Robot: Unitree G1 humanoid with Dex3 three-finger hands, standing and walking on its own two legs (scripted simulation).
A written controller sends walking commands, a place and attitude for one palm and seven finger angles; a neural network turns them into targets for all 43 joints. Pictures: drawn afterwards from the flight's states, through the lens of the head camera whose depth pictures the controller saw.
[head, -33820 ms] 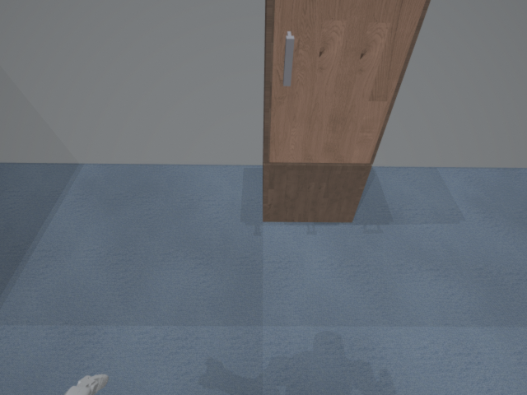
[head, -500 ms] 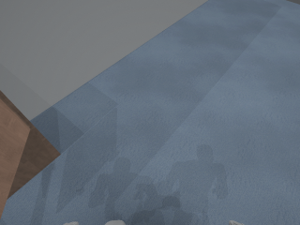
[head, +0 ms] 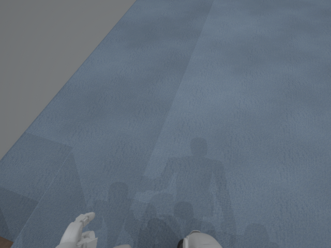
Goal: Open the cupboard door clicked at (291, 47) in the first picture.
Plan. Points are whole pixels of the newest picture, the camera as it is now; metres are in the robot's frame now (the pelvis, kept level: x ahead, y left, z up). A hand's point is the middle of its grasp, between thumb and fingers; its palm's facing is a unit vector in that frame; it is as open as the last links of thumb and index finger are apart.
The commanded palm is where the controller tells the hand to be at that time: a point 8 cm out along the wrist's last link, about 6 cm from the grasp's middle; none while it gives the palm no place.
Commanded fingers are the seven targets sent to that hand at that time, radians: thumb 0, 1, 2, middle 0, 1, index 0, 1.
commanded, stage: walk to a spot facing it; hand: left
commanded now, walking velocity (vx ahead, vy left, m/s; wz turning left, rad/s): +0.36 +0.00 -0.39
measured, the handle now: out of the picture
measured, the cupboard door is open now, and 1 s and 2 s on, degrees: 45 45 45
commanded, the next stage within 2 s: turn to face it in 0.72 s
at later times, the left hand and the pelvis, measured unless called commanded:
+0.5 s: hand (102, 209) +0.23 +0.20 -0.17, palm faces -0.10 -0.98 -0.19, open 7.4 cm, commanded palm none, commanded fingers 0.00 0.90 0.90 -0.20 -0.30 -0.20 -0.30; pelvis +0.25 +0.01 +0.01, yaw -12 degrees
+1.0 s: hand (167, 98) +0.63 +0.01 -0.14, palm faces -0.39 -0.89 -0.23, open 7.4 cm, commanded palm none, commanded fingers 0.00 0.90 0.90 -0.20 -0.30 -0.20 -0.30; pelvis +0.44 -0.12 +0.02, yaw -20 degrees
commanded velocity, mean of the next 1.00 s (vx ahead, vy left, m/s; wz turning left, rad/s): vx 0.25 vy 0.00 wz -0.20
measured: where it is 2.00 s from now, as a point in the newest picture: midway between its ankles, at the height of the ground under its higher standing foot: (201, 174)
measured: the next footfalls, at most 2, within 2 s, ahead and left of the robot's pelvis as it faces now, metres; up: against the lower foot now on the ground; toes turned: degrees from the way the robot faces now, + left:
left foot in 0.44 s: +0.35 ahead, +0.11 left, +0.00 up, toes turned -5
right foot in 0.84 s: +0.49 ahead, -0.22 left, +0.00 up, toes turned -29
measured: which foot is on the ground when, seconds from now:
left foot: up 0.00-0.42, down 0.44-0.86, up 0.88-1.00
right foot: down 0.00-0.42, up 0.44-0.82, down 0.84-1.00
